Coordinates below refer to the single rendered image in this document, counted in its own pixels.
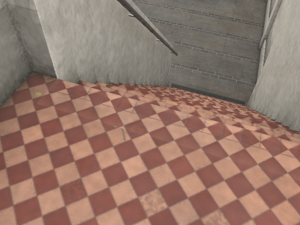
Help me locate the stairs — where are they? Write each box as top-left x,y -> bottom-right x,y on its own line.
77,80 -> 300,143

